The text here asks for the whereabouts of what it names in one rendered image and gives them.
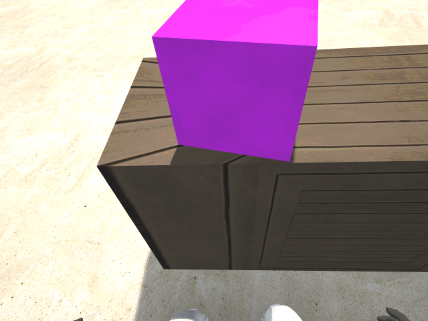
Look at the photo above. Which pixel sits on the robot right thigh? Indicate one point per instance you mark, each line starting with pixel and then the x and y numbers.
pixel 280 313

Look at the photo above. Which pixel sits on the robot right hand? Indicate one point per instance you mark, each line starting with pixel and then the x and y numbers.
pixel 395 315

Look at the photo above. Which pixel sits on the carton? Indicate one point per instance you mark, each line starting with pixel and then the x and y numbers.
pixel 236 72

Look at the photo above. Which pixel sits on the pedestal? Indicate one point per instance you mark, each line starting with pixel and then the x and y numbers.
pixel 352 198

